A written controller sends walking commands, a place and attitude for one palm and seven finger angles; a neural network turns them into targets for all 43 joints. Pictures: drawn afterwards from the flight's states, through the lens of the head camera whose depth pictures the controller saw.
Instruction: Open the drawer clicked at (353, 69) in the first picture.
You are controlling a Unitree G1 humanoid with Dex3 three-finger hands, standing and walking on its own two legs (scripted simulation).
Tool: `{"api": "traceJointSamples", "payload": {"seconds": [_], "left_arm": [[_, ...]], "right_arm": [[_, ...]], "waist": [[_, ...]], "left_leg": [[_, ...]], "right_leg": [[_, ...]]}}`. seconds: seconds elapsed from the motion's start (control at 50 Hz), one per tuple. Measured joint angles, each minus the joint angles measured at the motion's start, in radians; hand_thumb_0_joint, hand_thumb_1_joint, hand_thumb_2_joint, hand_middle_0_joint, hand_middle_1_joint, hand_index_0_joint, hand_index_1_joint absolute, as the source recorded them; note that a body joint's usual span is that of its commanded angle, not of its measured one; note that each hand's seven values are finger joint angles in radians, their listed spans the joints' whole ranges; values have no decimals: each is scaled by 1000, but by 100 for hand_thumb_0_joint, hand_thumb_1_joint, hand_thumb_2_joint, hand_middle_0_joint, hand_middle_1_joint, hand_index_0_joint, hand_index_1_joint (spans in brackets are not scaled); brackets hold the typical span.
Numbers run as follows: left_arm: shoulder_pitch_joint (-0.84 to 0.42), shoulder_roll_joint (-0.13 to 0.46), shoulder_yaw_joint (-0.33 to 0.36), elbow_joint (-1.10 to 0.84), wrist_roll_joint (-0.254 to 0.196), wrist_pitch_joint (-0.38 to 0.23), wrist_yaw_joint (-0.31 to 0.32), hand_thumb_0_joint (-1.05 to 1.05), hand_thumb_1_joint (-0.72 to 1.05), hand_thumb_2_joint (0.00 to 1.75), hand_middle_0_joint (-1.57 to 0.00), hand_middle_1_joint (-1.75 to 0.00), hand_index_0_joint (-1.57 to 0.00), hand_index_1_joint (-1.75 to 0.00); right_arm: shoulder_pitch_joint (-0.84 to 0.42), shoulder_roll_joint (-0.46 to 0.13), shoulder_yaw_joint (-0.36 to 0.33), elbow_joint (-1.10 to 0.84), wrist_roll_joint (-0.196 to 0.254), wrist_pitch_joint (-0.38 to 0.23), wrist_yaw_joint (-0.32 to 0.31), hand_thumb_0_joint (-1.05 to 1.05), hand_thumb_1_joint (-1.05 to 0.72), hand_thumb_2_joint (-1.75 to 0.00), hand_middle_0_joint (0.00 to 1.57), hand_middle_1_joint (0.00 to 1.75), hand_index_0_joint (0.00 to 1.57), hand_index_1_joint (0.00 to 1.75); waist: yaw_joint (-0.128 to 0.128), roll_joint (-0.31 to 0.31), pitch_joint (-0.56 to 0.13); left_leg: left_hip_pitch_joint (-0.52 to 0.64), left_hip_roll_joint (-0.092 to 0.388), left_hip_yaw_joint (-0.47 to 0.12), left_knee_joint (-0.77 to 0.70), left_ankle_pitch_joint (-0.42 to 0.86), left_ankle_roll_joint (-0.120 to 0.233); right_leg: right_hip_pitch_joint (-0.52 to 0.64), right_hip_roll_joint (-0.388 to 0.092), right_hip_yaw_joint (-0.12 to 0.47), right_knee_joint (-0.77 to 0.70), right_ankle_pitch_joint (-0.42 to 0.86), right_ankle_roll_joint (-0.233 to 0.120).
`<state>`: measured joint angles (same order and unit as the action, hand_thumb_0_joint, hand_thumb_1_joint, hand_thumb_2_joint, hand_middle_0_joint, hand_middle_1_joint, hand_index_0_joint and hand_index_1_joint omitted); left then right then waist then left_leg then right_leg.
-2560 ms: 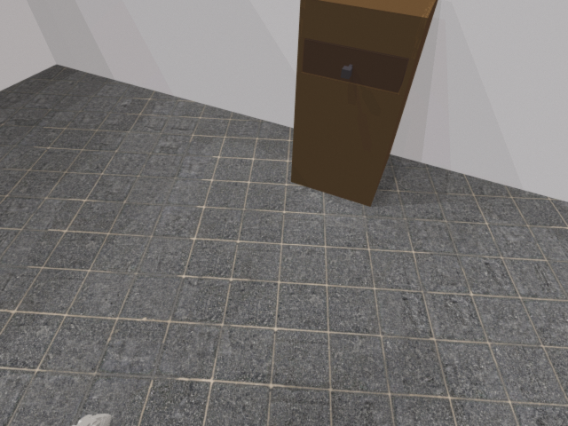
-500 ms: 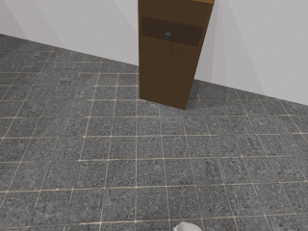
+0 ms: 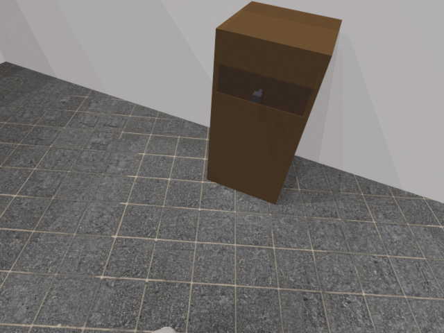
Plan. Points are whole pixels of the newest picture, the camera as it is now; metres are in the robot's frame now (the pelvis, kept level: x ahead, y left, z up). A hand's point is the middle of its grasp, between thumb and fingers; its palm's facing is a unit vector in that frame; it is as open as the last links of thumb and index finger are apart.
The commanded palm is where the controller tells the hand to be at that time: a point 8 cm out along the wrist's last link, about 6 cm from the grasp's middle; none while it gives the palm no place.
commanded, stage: walk to a spot facing it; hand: left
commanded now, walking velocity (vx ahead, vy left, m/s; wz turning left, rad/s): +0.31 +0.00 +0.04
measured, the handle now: (258, 95) +1.01 -0.10 -0.09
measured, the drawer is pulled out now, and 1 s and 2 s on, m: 0.00 0.00 0.00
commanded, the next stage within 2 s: turn to face it in 0.10 s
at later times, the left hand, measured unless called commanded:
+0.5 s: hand (145, 296) +0.24 +0.18 -0.17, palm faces -0.09 -0.97 -0.22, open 7.3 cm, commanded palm none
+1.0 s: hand (158, 258) +0.33 +0.17 -0.17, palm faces -0.19 -0.97 -0.17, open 7.4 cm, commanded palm none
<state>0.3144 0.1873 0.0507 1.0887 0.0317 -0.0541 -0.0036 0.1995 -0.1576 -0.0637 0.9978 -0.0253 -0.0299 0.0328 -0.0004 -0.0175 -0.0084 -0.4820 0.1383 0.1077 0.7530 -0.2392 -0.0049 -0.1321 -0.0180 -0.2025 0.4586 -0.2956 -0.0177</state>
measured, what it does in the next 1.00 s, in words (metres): walks ahead, turning right: left foot, then right foot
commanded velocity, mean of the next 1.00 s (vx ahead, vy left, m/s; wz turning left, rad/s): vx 0.06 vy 0.00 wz -0.30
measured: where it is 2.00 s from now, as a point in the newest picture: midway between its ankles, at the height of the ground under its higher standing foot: (238, 299)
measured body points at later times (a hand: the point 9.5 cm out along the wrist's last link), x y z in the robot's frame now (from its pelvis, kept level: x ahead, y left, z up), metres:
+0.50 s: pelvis +0.17 -0.01 -0.01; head +0.19 -0.03 +0.44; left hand +0.24 +0.23 -0.16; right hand +0.10 -0.21 -0.17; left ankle +0.11 +0.12 -0.73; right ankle +0.25 -0.11 -0.73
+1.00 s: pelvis +0.21 +0.00 +0.00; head +0.22 +0.02 +0.45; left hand +0.34 +0.22 -0.16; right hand +0.22 -0.25 -0.14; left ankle +0.24 +0.11 -0.74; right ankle +0.24 -0.11 -0.73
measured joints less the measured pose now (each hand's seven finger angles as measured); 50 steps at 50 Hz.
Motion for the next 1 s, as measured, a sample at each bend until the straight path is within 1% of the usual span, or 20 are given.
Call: {"api": "traceJointSamples", "payload": {"seconds": [0.04,0.06,0.08,0.12,0.16,0.22,0.28,0.36,0.46,0.5,0.52,0.56,0.6,0.64,0.7,0.76,0.88,0.92,0.96,1.0], "left_arm": [[29,0,1,3,-2,3,-2,1,93,90,-20,-30,-20,-30],[47,-1,2,3,-3,5,-3,1,92,90,-20,-30,-20,-30],[54,0,4,8,-7,11,-4,1,92,90,-20,-30,-20,-30],[57,1,4,17,-7,28,-5,1,92,90,-20,-30,-20,-30],[49,3,8,24,-6,35,-9,1,92,90,-19,-30,-19,-30],[32,-1,14,17,-2,38,-12,1,91,90,-19,-30,-19,-30],[8,-8,16,1,-3,47,-8,1,91,90,-19,-30,-19,-30],[-32,-23,15,-21,-5,62,-9,1,91,90,-19,-30,-19,-30],[-73,-17,24,-41,-4,73,-9,2,93,90,-19,-30,-19,-30],[-78,-10,23,-57,-3,61,-12,2,93,90,-19,-30,-19,-30],[-84,-6,24,-64,0,48,-9,1,93,90,-19,-30,-19,-30],[-110,-15,19,-72,-10,34,1,1,92,90,-19,-30,-19,-30],[-125,-24,15,-80,-14,38,11,1,92,90,-19,-30,-19,-30],[-134,-32,12,-84,-14,49,18,1,92,90,-19,-30,-19,-30],[-141,-35,14,-86,-10,60,24,1,92,90,-20,-30,-20,-30],[-144,-29,13,-92,-7,65,18,1,93,90,-20,-30,-20,-30],[-133,-17,15,-108,-4,74,8,1,92,90,-20,-30,-20,-30],[-124,-9,17,-109,-7,80,7,1,91,90,-20,-30,-20,-30],[-113,0,20,-107,-13,88,7,1,91,90,-20,-30,-20,-30],[-102,10,25,-99,-15,101,4,1,91,90,-20,-30,-20,-30]], "right_arm": [[-8,-3,3,-9,0,-9,2,1,-91,-90,19,30,19,29],[-9,-6,5,-15,-2,-17,2,0,-91,-90,20,30,20,29],[-15,-4,6,-16,-6,-27,-2,0,-91,-90,20,30,20,29],[-16,7,15,-17,-9,-40,-14,0,-91,-90,20,30,20,29],[3,22,25,-6,-7,-45,-26,0,-91,-90,20,30,20,29],[40,17,12,18,3,-54,-52,-1,-95,-90,20,30,20,30],[81,10,21,53,3,-50,-56,-1,-95,-90,20,30,20,30],[121,16,28,94,1,-32,-54,0,-93,-90,20,30,20,30],[145,26,22,117,-2,-2,-54,0,-92,-90,20,30,20,30],[160,25,20,119,0,9,-52,1,-91,-90,20,30,20,30],[162,25,19,120,4,16,-50,1,-91,-90,20,30,20,30],[134,13,16,117,12,39,-52,1,-91,-90,20,30,20,30],[97,3,14,108,11,57,-54,1,-91,-90,20,30,20,30],[63,-5,12,90,7,63,-53,1,-91,-90,20,30,20,29],[23,-13,11,54,2,62,-51,1,-91,-90,20,30,20,29],[-6,-19,11,26,1,61,-50,1,-91,-90,20,30,20,29],[-35,-25,16,-7,8,57,-51,1,-91,-90,20,30,20,29],[-32,-23,21,-15,11,49,-53,1,-91,-90,20,30,20,29],[-21,-18,26,-19,11,37,-56,1,-91,-90,20,30,20,29],[-1,-7,34,-20,2,36,-56,1,-91,-90,20,30,20,29]], "waist": [[14,-4,-1],[18,-4,-1],[19,-14,6],[18,-26,22],[17,-34,29],[18,-38,32],[20,-34,35],[14,-18,52],[-11,11,86],[-16,23,89],[-14,27,88],[-15,57,109],[-13,64,114],[-12,62,105],[-12,50,78],[-4,38,54],[21,18,24],[23,8,18],[18,-1,14],[11,-19,13]], "left_leg": [[66,-15,19,-94,1,4],[98,-25,23,-137,0,15],[99,-38,31,-119,2,33],[118,-53,49,-97,-25,54],[165,-68,66,-143,-28,55],[249,-89,92,-250,-8,54],[320,-98,111,-334,3,50],[386,-90,135,-372,-16,31],[417,-51,175,-285,-112,-10],[403,-24,184,-187,-180,-32],[362,-5,176,-88,-210,-34],[250,1,77,153,-290,-36],[152,-17,9,322,-288,-37],[83,-24,-21,383,-235,-40],[36,-29,-38,337,-179,-46],[39,-37,-46,241,-162,-48],[126,-64,-52,23,-170,-38],[182,-75,-45,-91,-125,-32],[232,-80,-35,-198,-53,-11],[243,-85,-21,-200,-54,6]], "right_leg": [[23,-12,-8,30,-46,19],[19,-22,-6,73,-81,23],[-10,-39,9,164,-122,18],[-113,-42,76,428,-176,4],[-218,-45,111,626,-128,-2],[-333,-66,133,703,-37,10],[-399,-80,139,654,18,25],[-406,-85,121,474,54,32],[-333,-61,85,270,67,19],[-268,-47,69,172,137,9],[-266,-38,67,173,118,-23],[-278,-15,59,220,62,-58],[-265,1,63,200,57,-65],[-245,14,73,148,84,-62],[-220,25,91,76,118,-67],[-204,33,111,32,140,-64],[-193,51,150,5,154,-49],[-197,57,161,17,150,-39],[-212,60,169,50,134,-25],[-238,54,182,144,4,-1]]}}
